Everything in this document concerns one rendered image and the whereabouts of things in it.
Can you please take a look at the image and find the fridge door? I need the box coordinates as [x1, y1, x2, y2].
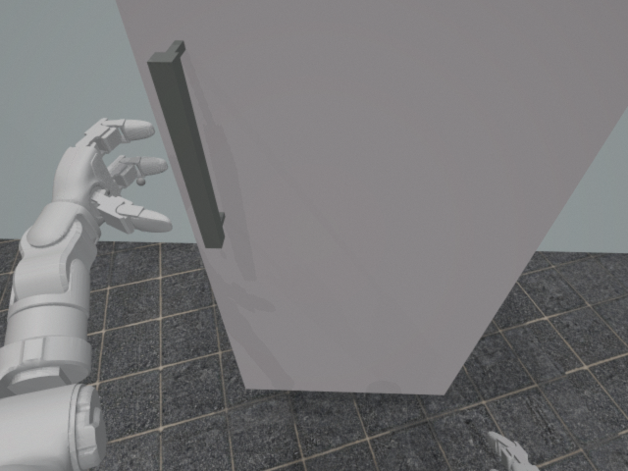
[116, 0, 628, 395]

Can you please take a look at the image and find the robot left upper arm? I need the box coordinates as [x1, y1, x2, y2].
[0, 383, 107, 471]

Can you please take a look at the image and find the left robot hand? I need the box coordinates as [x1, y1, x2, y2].
[51, 118, 173, 235]

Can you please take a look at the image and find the robot left forearm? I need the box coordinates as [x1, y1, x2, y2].
[0, 201, 101, 398]

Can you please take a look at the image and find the right robot hand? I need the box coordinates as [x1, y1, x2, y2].
[487, 431, 540, 471]

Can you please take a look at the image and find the handle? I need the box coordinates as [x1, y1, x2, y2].
[147, 40, 226, 248]

